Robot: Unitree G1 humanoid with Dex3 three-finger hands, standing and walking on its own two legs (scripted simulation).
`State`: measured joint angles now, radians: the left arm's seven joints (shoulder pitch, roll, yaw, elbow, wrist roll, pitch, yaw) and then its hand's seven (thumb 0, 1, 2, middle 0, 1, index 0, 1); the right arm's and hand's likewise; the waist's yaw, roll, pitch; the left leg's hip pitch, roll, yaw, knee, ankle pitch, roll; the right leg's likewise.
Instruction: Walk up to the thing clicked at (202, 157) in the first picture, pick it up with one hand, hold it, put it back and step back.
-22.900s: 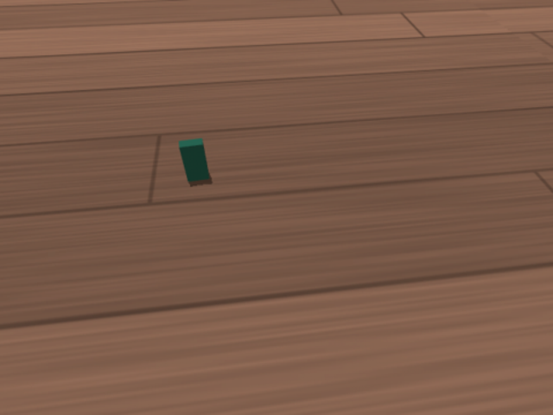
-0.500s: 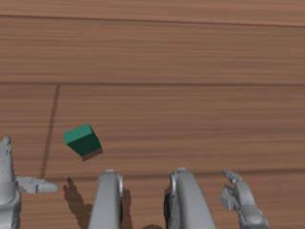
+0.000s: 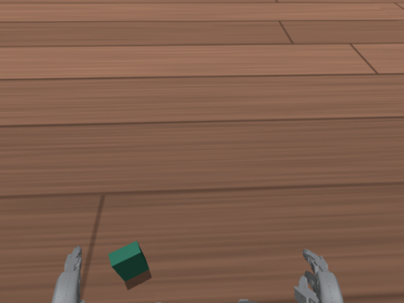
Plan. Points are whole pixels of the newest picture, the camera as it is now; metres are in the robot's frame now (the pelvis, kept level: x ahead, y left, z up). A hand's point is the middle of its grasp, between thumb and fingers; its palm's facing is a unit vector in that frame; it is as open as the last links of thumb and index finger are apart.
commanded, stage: home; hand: left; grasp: from the side
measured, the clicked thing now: (130, 262) +0.39 +0.27 -0.60
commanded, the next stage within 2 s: stand in 1.74 s
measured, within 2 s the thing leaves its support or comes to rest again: neither
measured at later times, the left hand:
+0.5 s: hand (100, 302) +0.16 +0.18 -0.04, palm faces +0.13 -0.95 -0.29, open 17.4 cm
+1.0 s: hand out of the picture +0.15 +0.18 -0.04, palm faces +0.12 -0.95 -0.29, open 17.4 cm
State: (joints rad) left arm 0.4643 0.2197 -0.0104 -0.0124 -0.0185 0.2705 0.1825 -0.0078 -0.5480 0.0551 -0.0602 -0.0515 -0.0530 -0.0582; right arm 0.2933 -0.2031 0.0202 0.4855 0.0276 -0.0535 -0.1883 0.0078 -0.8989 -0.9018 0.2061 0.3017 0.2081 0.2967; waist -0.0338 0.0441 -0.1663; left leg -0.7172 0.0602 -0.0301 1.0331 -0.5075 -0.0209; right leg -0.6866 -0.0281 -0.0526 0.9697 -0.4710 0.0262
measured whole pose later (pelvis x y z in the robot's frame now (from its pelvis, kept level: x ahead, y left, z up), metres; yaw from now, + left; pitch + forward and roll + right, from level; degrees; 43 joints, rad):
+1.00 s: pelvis -0.01 -0.01 +0.01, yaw +0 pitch +7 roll -2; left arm 0.45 0.20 -0.01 0.02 -0.01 0.26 0.14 -0.01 -0.54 0.06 -0.06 -0.06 -0.05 -0.06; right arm 0.28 -0.20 0.02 0.52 0.01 -0.14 -0.18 0.01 -0.90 -0.90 0.21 0.30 0.21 0.30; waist -0.01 0.03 -0.10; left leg -0.61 0.06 -0.03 0.95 -0.45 -0.03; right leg -0.59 -0.03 -0.05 0.90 -0.42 0.02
